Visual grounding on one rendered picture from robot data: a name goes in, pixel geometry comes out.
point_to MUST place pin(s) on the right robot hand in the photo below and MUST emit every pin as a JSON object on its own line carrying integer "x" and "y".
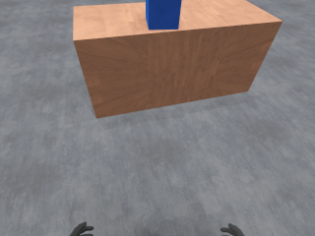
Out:
{"x": 233, "y": 230}

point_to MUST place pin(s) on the pedestal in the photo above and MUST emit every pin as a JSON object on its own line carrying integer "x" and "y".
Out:
{"x": 217, "y": 50}

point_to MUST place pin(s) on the carton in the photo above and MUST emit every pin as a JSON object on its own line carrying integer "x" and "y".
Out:
{"x": 163, "y": 14}

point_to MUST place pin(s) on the left robot hand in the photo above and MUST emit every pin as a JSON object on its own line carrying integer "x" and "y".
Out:
{"x": 81, "y": 228}

